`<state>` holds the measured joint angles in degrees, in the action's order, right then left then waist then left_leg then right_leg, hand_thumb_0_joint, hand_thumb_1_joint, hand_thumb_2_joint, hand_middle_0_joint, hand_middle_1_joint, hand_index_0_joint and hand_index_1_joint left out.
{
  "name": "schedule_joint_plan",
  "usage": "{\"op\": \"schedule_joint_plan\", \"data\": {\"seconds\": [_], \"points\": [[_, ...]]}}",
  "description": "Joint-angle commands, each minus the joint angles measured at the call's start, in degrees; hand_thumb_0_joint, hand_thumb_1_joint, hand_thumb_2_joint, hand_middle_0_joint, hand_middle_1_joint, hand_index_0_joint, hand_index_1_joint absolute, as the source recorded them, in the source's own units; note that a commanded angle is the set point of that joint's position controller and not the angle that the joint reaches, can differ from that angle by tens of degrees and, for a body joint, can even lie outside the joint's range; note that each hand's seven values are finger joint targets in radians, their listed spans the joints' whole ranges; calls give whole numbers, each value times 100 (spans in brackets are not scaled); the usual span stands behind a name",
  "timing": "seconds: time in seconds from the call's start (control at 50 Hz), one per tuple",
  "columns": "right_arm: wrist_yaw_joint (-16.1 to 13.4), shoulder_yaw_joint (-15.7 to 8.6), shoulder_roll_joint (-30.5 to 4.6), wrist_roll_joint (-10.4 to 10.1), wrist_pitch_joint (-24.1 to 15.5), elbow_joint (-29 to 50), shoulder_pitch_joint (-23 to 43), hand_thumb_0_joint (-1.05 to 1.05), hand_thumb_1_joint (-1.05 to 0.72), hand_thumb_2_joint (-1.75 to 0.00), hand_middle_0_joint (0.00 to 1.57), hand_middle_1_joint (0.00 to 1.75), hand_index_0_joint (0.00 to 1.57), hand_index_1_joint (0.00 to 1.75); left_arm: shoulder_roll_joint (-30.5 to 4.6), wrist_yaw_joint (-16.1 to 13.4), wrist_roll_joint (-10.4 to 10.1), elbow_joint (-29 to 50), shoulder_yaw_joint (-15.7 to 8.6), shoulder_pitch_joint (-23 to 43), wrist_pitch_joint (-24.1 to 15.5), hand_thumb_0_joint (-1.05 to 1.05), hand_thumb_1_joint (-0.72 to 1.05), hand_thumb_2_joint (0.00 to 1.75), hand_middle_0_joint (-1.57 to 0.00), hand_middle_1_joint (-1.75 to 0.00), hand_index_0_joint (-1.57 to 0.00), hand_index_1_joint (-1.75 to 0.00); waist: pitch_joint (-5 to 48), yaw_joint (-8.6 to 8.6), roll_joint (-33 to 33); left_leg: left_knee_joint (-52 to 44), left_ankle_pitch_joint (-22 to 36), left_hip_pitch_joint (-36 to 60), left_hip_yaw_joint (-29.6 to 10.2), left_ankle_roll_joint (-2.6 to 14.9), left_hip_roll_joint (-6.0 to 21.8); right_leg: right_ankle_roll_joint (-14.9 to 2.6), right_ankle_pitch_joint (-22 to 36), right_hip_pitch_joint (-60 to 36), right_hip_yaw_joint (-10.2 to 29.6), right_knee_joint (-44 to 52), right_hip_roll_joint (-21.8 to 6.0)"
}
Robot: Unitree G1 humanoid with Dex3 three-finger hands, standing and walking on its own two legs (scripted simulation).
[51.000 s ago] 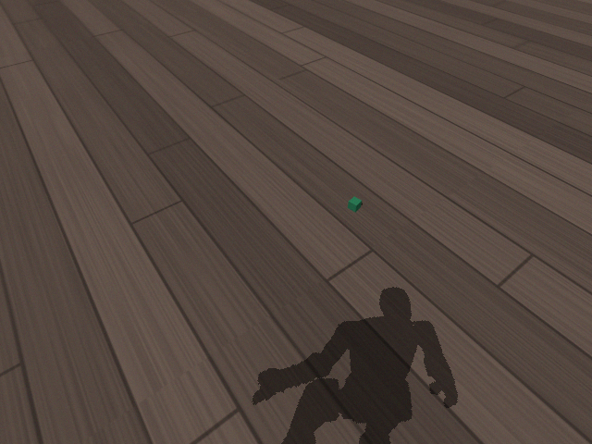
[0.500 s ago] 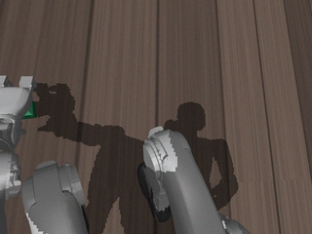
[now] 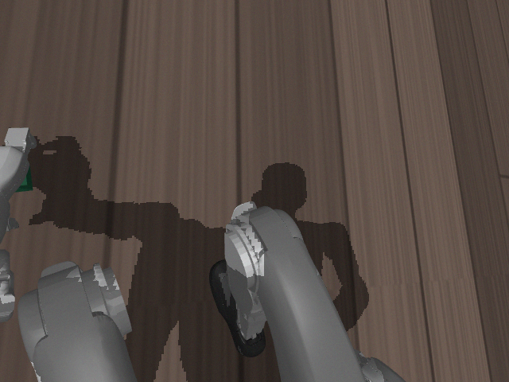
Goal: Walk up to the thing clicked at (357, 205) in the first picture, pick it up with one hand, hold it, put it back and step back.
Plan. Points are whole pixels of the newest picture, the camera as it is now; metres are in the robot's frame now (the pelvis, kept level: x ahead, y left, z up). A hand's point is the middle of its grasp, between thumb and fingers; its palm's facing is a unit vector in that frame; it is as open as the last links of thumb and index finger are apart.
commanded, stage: rest palm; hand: left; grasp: from above
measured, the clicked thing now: (11, 176) +0.48 +0.23 -0.28
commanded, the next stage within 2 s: close in 0.46 s
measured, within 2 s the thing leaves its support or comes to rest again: neither
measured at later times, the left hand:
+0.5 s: hand (3, 182) +0.46 +0.24 -0.26, palm faces -0.49 -0.08 -0.87, open 14.0 cm
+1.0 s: hand (21, 173) +0.47 +0.21 -0.24, palm faces -0.38 +0.00 -0.92, open 13.4 cm
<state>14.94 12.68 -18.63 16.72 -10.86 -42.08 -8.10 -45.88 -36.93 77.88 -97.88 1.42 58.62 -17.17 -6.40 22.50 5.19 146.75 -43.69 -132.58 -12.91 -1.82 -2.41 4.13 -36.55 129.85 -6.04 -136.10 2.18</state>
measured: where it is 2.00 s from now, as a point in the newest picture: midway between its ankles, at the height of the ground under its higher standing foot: (185, 361)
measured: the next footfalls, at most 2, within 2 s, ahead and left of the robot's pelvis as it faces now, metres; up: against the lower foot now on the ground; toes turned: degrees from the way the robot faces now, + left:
none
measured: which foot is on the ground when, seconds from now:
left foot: down 0.00-1.00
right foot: down 0.00-1.00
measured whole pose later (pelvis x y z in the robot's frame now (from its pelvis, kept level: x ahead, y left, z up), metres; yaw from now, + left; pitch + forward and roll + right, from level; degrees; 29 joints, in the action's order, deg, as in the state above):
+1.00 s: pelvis -0.01 +0.00 +0.01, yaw -2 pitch +29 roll -14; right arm 17.4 15.9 -20.7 15.5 -14.1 -37.8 -4.8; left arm -46.9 -44.8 75.5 -101.6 2.4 62.3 -8.0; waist -8.9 26.3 5.9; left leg 144.7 -42.5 -132.4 -13.6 -0.7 -0.8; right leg 4.6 -34.1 129.3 -6.9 -132.3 3.5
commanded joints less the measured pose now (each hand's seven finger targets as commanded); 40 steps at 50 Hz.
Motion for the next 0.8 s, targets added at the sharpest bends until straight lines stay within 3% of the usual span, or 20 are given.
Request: {"op": "schedule_joint_plan", "data": {"seconds": [0.0,0.08,0.18,0.2,0.22,0.26,0.3,0.44,0.48,0.54,0.6,0.66,0.72,0.78], "points": [[14,-482,-1776,38,-132,-140,-857,0,-90,-90,20,30,20,30,-568,-584,62,461,162,1842,-10,0,-43,93,-6,-98,-9,-96,3565,426,-2785,-1669,1218,2680,660,179,156,-541,1173,-1969,-839,1147,236],[102,-461,-1826,39,-172,-188,-738,0,-90,-90,20,30,20,30,-483,-973,167,299,250,1819,291,0,-45,95,-6,-97,-8,-96,3467,446,-2848,-1844,1338,2696,588,142,203,-574,1309,-1876,-833,1168,278],[229,-446,-1903,-56,-235,-86,-726,0,-90,-90,20,30,20,30,-471,-1119,27,19,178,1886,806,0,-46,95,-6,-97,-7,-95,3314,570,-2516,-1781,1147,2329,476,216,248,-542,1245,-1731,-795,1184,220],[261,-437,-1933,-69,-251,25,-745,0,-90,-90,20,30,20,30,-520,-1062,-30,3,94,1952,876,0,-44,93,-6,-99,-8,-96,3313,637,-2514,-1775,1139,2337,498,229,235,-537,1260,-1809,-788,1168,222],[279,-438,-1949,-109,-298,30,-700,0,-90,-90,20,30,20,30,-568,-1010,-122,3,68,1978,946,0,-45,94,-6,-99,-8,-97,3238,584,-2382,-1720,1000,2195,506,253,229,-517,1163,-1807,-759,1204,191],[302,-436,-2055,-165,-325,252,-765,0,-90,-90,20,30,20,30,-966,-885,-173,25,-337,2112,1013,0,-47,95,-6,-98,-7,-97,3359,581,-2427,-1725,1167,2221,491,258,225,-506,1284,-1922,-752,1151,171],[309,-420,-2039,-207,-316,235,-821,0,-90,-90,20,30,20,30,-1084,-692,-223,-144,-485,1951,1048,0,-49,97,-6,-98,-6,-97,3389,534,-2476,-1740,1208,2253,500,256,217,-508,1290,-2033,-743,1119,179],[234,-318,-1942,-216,-298,325,-941,0,-91,-90,20,30,20,30,-1060,-12,-379,286,-230,1928,612,0,-50,97,-6,-97,-6,-97,3627,553,-2889,-1742,1393,2663,462,205,209,-537,1403,-2323,-859,1105,180],[177,-299,-1949,-213,-244,339,-986,0,-91,-91,20,30,20,30,-1045,60,-387,501,-119,1989,438,0,-51,98,-6,-97,-6,-97,3782,554,-2985,-1646,1620,2796,473,185,216,-548,1604,-2499,-877,1115,178],[173,-257,-2014,-159,-244,328,-1114,0,-90,-90,20,30,20,30,-804,112,-430,738,83,1997,170,0,-49,100,-7,-97,-7,-97,3676,699,-2904,-1534,1925,2902,458,149,221,-537,1794,-2583,-984,1122,186],[132,-204,-2046,-181,-223,300,-1071,0,-90,-90,20,30,20,30,-997,-55,-333,759,111,2056,-48,0,-42,97,-11,-100,-12,-99,3642,656,-2775,-1493,1867,2777,450,168,222,-527,1821,-2652,-982,1185,219],[168,-107,-1968,-93,-256,238,-1029,0,-89,-90,20,30,20,30,-973,-373,-192,574,128,1826,-124,0,-40,97,-11,-99,-13,-97,3660,622,-2627,-1468,1936,2780,492,186,239,-475,1970,-2779,-973,1188,292],[165,-165,-2045,-31,-279,127,-935,0,-89,-90,20,30,20,30,-931,-727,-29,269,211,1733,0,0,-39,95,-11,-98,-13,-96,3463,648,-2800,-1651,1788,2836,472,145,269,-502,1816,-2579,-961,1272,326],[154,-162,-2045,-2,-282,101,-759,0,-89,-90,20,30,20,30,-948,-1006,45,234,326,1802,289,0,-37,93,-12,-97,-14,-95,3167,696,-2630,-1747,1287,2565,477,168,271,-520,1384,-2412,-921,1433,334]]}}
